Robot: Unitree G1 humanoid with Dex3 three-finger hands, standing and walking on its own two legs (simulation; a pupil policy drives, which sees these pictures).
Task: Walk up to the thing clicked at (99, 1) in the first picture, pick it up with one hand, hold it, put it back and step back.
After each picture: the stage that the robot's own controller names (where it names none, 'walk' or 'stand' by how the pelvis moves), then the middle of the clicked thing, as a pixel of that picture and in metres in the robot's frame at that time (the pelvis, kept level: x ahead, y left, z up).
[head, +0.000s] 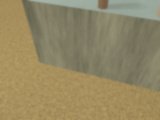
stand; out of the picture +1.05 -0.14 +0.06
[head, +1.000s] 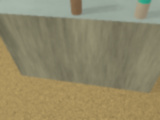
walk; out of the picture +0.94 +0.08 +0.08
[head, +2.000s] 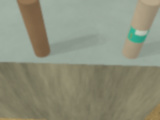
walk; (36, 29) +0.54 +0.21 +0.09
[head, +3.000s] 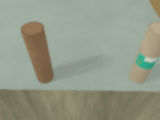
stand; (40, 56) +0.44 +0.17 +0.07
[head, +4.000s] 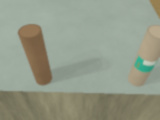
stand; (38, 58) +0.44 +0.18 +0.06
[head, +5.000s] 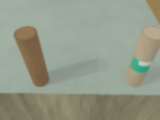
stand; (34, 60) +0.43 +0.19 +0.06
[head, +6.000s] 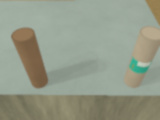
stand; (32, 61) +0.43 +0.20 +0.06
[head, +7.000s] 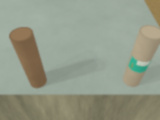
rise first; (31, 61) +0.42 +0.20 +0.06
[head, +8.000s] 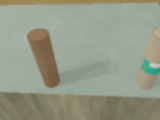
rise first; (46, 61) +0.43 +0.18 +0.06
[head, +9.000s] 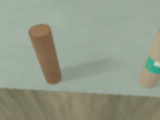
go down; (47, 58) +0.43 +0.18 +0.07
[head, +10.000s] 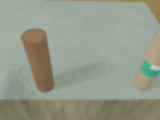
go down; (40, 64) +0.41 +0.16 +0.07
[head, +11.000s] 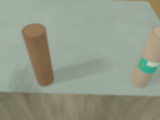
close in; (40, 58) +0.44 +0.16 +0.07
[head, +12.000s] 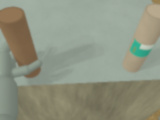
close; (22, 48) +0.44 +0.18 +0.10
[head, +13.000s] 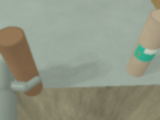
lift; (23, 67) +0.36 +0.18 +0.10
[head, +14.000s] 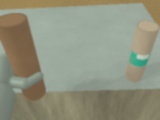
lift; (25, 62) +0.32 +0.17 +0.19
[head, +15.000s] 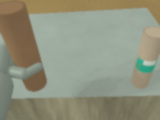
hold; (25, 53) +0.33 +0.16 +0.23
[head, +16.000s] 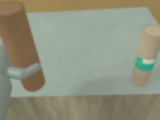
hold; (23, 53) +0.33 +0.17 +0.23
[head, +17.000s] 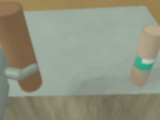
crouch; (20, 54) +0.33 +0.18 +0.22
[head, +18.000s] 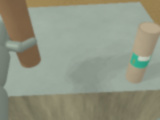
lower; (20, 29) +0.42 +0.18 +0.23
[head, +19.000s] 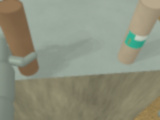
lower; (20, 43) +0.45 +0.17 +0.11
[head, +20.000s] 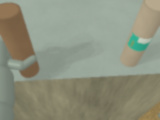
lower; (20, 46) +0.43 +0.18 +0.11
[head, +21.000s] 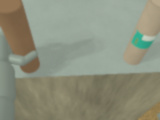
lower; (21, 41) +0.44 +0.18 +0.11
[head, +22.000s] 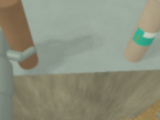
lower; (19, 37) +0.45 +0.18 +0.12
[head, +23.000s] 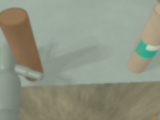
withdraw; (25, 50) +0.41 +0.17 +0.11
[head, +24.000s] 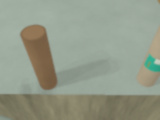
sink last; (42, 61) +0.40 +0.16 +0.09
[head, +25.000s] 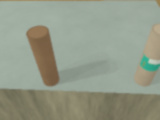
stand; (45, 59) +0.43 +0.17 +0.07
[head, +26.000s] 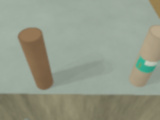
stand; (38, 62) +0.41 +0.18 +0.06
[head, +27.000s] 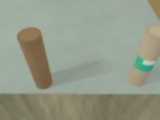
stand; (37, 62) +0.41 +0.18 +0.06
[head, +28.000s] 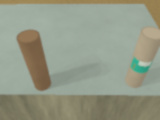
walk; (36, 63) +0.42 +0.18 +0.07
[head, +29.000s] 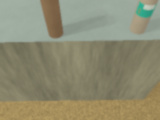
walk; (51, 10) +0.62 +0.16 +0.08
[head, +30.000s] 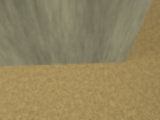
walk; out of the picture +0.96 +0.21 +0.09
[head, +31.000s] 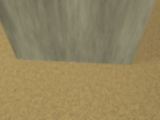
walk; out of the picture +1.20 +0.13 +0.08
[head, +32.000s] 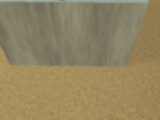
stand; out of the picture +1.16 +0.16 +0.06
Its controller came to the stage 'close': yes
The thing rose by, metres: 0.21
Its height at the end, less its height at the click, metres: +0.00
